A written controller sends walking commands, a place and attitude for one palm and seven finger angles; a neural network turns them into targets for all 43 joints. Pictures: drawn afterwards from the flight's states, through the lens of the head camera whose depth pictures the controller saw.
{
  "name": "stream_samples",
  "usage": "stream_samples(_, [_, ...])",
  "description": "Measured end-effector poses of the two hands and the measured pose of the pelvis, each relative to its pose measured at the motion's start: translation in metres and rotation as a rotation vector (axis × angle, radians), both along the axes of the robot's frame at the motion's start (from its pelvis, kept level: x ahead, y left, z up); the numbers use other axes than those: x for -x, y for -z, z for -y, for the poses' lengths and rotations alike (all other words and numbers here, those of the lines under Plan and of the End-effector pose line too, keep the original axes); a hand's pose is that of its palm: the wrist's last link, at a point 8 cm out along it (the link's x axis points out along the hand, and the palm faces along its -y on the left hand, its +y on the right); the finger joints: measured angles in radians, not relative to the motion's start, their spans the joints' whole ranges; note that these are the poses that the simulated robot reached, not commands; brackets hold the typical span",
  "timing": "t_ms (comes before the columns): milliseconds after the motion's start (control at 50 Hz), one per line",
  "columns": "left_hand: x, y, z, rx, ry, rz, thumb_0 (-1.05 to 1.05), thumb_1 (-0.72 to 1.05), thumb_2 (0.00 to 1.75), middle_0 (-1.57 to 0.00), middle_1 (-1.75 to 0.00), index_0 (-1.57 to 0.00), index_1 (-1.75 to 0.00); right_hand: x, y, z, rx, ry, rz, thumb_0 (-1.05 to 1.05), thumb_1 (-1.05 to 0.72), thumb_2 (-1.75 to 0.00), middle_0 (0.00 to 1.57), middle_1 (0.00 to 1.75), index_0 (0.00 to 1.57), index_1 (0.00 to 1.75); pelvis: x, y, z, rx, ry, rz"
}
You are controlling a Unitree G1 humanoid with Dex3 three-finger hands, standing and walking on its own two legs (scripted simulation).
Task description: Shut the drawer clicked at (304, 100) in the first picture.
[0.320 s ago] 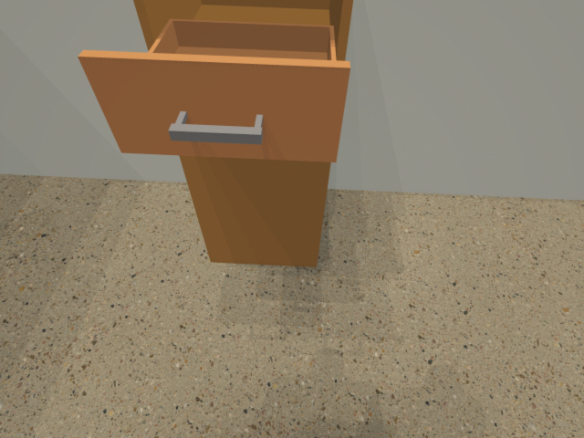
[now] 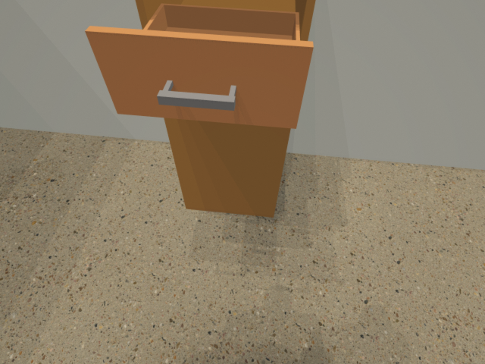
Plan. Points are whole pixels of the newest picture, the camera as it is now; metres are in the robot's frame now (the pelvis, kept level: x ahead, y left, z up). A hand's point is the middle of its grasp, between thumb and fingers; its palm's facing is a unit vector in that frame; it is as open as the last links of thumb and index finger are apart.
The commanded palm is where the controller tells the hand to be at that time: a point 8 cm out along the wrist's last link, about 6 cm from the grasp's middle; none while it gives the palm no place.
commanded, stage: stand and wait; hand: left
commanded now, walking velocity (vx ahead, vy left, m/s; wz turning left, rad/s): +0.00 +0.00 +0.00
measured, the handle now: (198, 94) +0.54 +0.11 +0.15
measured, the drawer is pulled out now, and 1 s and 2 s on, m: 0.29 0.29 0.29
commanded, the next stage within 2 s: look at it before walking up in 0.20 s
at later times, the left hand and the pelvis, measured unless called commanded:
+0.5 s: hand out of the picture -0.02 +0.18 -0.17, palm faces +0.02 -0.98 -0.20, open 7.4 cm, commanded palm none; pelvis +0.00 +0.00 +0.01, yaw +0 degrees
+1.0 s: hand out of the picture +0.02 +0.18 -0.17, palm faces +0.00 -0.97 -0.22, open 7.4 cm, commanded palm none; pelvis +0.01 +0.00 +0.01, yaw -1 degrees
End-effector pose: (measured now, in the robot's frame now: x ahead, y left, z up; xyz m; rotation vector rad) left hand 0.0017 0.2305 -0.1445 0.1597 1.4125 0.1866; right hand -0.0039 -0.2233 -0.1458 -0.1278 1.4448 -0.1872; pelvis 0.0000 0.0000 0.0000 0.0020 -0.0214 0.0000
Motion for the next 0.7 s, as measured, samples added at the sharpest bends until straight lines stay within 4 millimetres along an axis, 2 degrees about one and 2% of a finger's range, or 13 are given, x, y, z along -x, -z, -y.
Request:
stream_samples(140, [0.004,0.001,-0.007,-0.013,-0.015,0.012,0.00,0.91,0.90,-0.20,-0.30,-0.20,-0.30,-0.021,-0.001,0.003,0.014,-0.037,0.052,0.01,-0.91,-0.90,0.20,0.30,0.20,0.30,0.003,0.001,-0.001,-0.001,-0.013,0.006])
stream_samples(320, [0.018,-0.003,-0.001,0.004,-0.006,-0.022,0.00,0.91,0.90,-0.20,-0.30,-0.20,-0.30,-0.037,-0.007,0.004,0.012,-0.057,0.099,0.01,-0.92,-0.90,0.20,0.30,0.20,0.30,0.004,-0.004,0.000,-0.001,-0.003,0.008])
stream_samples(500, [0.023,-0.004,0.005,0.020,0.003,-0.046,0.00,0.91,0.90,-0.20,-0.30,-0.20,-0.30,-0.028,-0.009,0.006,0.015,-0.049,0.071,0.01,-0.92,-0.90,0.20,0.30,0.20,0.30,0.002,-0.007,0.002,-0.001,0.007,0.010])
stream_samples(700, [0.010,-0.006,0.002,0.008,0.024,-0.031,0.00,0.91,0.90,-0.20,-0.30,-0.20,-0.30,-0.008,-0.010,0.009,0.018,-0.021,0.026,0.01,-0.91,-0.90,0.20,0.30,0.20,0.30,-0.002,-0.008,0.004,-0.002,0.017,0.009])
